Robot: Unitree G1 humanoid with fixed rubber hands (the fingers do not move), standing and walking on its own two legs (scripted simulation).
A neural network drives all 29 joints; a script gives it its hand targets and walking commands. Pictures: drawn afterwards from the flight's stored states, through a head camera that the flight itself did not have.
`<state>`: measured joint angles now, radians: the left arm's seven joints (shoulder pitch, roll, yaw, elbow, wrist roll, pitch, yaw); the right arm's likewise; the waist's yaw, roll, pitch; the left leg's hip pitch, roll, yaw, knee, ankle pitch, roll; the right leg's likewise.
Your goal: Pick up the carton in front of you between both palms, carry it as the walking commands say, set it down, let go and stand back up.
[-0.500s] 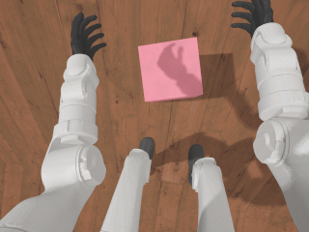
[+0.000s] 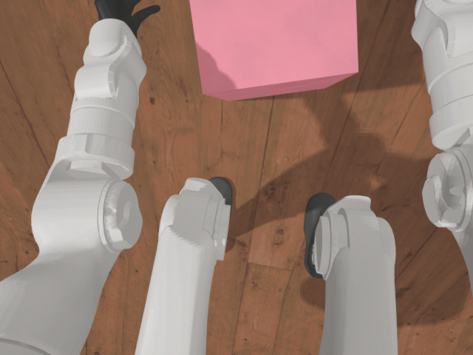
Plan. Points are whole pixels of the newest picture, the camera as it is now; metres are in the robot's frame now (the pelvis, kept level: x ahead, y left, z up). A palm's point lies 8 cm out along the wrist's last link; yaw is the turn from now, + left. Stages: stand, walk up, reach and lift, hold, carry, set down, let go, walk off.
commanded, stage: reach and lift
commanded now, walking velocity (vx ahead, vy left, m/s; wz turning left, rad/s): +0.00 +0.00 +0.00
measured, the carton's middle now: (271, 30) +0.55 +0.02 -0.31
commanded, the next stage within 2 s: none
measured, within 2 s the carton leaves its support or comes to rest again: leaves its support in 1.08 s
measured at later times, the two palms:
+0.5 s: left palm (159, 28) +0.53 +0.19 -0.23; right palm out of the picture +0.59 -0.16 -0.24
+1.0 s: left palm (168, 24) +0.54 +0.17 -0.23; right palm out of the picture +0.58 -0.13 -0.23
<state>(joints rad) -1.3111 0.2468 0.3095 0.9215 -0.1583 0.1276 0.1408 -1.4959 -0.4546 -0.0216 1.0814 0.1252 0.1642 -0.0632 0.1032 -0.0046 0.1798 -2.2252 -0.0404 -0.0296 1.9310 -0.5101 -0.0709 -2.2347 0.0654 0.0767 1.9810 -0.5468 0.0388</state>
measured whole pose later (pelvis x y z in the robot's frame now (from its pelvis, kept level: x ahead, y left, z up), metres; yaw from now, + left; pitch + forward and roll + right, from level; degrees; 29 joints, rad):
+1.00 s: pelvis +0.00 +0.00 -0.06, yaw +0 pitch +36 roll +3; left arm -1.49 0.21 0.37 1.03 -0.05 0.17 0.11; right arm -1.63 -0.36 -0.09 1.19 0.02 0.18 -0.04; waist 0.07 0.01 0.40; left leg -2.25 -0.04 -0.03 2.17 -0.57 -0.08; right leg -2.25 0.05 0.06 2.23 -0.61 0.02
